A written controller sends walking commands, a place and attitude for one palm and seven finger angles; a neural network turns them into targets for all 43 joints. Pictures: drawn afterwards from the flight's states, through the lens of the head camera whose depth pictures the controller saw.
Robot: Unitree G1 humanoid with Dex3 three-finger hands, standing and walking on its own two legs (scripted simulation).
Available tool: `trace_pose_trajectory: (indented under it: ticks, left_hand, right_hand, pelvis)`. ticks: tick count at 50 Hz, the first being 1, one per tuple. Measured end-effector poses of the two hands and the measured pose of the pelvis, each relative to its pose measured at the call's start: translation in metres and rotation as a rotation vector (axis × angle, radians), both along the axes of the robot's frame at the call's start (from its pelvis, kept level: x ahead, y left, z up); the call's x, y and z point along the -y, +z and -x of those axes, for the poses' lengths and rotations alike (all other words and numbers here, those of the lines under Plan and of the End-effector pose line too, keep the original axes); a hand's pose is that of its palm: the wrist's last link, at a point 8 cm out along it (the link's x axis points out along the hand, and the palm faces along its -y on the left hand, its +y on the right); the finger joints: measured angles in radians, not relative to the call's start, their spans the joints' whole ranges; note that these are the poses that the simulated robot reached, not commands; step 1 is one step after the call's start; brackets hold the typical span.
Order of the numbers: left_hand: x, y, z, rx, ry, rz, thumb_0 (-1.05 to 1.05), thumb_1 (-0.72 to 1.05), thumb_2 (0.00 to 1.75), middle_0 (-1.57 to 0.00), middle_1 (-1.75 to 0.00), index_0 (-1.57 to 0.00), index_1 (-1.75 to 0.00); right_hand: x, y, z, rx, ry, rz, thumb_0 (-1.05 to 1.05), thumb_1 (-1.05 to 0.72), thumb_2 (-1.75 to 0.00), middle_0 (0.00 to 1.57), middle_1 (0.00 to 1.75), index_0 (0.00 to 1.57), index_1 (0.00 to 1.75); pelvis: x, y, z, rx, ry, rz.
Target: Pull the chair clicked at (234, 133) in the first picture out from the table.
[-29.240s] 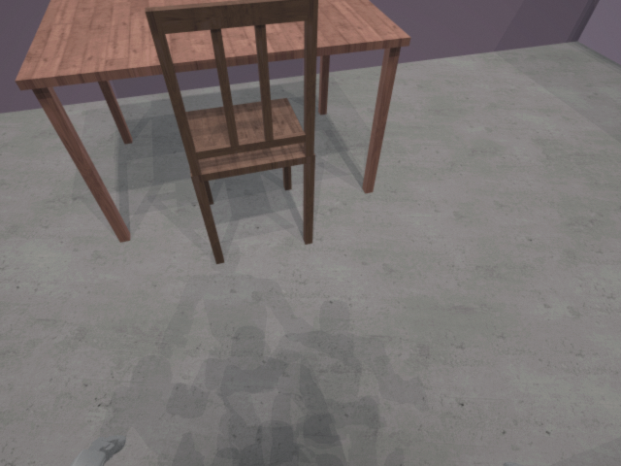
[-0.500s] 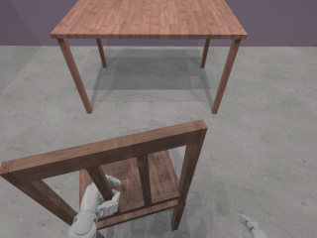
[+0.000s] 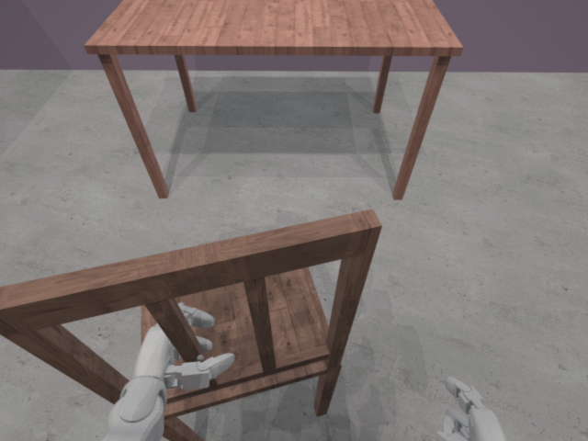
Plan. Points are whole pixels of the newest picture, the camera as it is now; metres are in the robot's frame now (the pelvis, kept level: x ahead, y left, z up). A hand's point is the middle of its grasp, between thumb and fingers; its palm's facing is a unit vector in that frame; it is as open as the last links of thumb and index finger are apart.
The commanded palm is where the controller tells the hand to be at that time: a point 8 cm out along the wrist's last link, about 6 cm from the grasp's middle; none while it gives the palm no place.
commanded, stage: open the thumb and straighten the fingers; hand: left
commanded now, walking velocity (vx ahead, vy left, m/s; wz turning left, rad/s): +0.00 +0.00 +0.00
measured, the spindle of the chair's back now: (189, 348) +0.26 +0.16 -0.04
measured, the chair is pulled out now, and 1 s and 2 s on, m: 0.75 0.75 0.75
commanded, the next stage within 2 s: draw the fingers out of the gap in 0.48 s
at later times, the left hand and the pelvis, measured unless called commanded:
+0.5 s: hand (195, 363) +0.24 +0.15 -0.04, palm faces +0.05 -0.99 -0.15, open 17.1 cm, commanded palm +0.21 +0.20 -0.03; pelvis +0.01 -0.01 -0.02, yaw +2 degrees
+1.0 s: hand (179, 408) +0.18 +0.16 -0.05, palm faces +0.07 -0.99 -0.15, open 17.5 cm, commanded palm +0.15 +0.21 -0.03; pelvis +0.01 +0.00 -0.03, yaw +2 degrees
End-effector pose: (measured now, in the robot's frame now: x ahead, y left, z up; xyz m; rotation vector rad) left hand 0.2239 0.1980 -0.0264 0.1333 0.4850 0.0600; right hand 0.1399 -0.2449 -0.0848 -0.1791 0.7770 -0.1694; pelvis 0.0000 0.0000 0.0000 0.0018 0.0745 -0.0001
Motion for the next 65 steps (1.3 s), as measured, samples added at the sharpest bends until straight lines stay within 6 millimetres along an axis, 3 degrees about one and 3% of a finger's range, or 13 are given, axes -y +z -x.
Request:
trace_pose_trajectory:
  ticks: [5,10,21,27,33,41,55,65]
  left_hand:
    - [-0.002,0.006,-0.003,-0.006,0.008,-0.014,0.01,-0.19,0.37,-0.39,-1.27,-0.45,-1.31]
    - [0.002,0.003,0.002,-0.033,0.02,-0.002,0.0,-0.4,0.27,-0.33,-1.05,-0.36,-1.06]
    - [-0.002,0.002,0.008,-0.027,0.034,-0.014,-0.01,-0.52,0.21,-0.11,-0.35,-0.12,-0.34]
    - [-0.006,0.0,0.009,-0.045,0.031,-0.006,-0.01,-0.53,0.2,-0.04,-0.12,-0.04,-0.12]
    - [-0.011,0.0,0.015,-0.05,0.034,-0.003,-0.01,-0.53,0.2,-0.01,-0.04,-0.01,-0.03]
    - [-0.01,-0.003,0.041,-0.085,0.033,0.004,-0.01,-0.53,0.2,0.0,-0.01,0.0,-0.01]
    - [-0.011,-0.001,0.077,-0.09,0.045,0.011,-0.01,-0.53,0.2,0.0,0.0,0.0,0.0]
    - [-0.011,-0.001,0.103,-0.113,0.064,0.013,-0.01,-0.53,0.2,0.0,0.0,0.0,0.0]
  right_hand:
    - [-0.001,-0.007,-0.008,0.033,0.006,-0.011,0.02,-0.9,-0.9,0.2,0.3,0.2,0.3]
    - [-0.004,-0.011,-0.019,0.059,0.029,-0.02,0.02,-0.9,-0.9,0.2,0.3,0.2,0.3]
    - [-0.002,-0.01,-0.036,0.109,0.058,0.008,0.02,-0.9,-0.9,0.21,0.3,0.2,0.3]
    - [0.002,-0.01,-0.036,0.115,0.056,0.023,0.02,-0.9,-0.9,0.21,0.3,0.2,0.3]
    - [0.002,-0.01,-0.032,0.115,0.041,0.032,0.02,-0.9,-0.9,0.21,0.3,0.2,0.3]
    - [-0.006,-0.009,-0.031,0.128,0.033,0.027,0.02,-0.9,-0.9,0.2,0.3,0.2,0.3]
    - [-0.027,-0.007,-0.045,0.188,0.056,0.014,0.02,-0.9,-0.9,0.21,0.3,0.21,0.3]
    - [-0.032,-0.005,-0.053,0.212,0.047,0.011,0.02,-0.9,-0.9,0.21,0.3,0.21,0.3]
  pelvis:
    - [0.0,-0.005,-0.002,-0.026,0.002,-0.003]
    - [0.002,-0.01,-0.006,-0.046,0.009,-0.006]
    - [0.009,-0.019,-0.011,-0.062,0.03,0.001]
    - [0.009,-0.022,-0.012,-0.068,0.035,0.004]
    - [0.007,-0.023,-0.012,-0.071,0.035,0.007]
    - [0.002,-0.025,-0.013,-0.072,0.036,0.011]
    - [-0.006,-0.031,-0.011,-0.079,0.048,0.023]
    - [-0.008,-0.036,-0.012,-0.089,0.049,0.029]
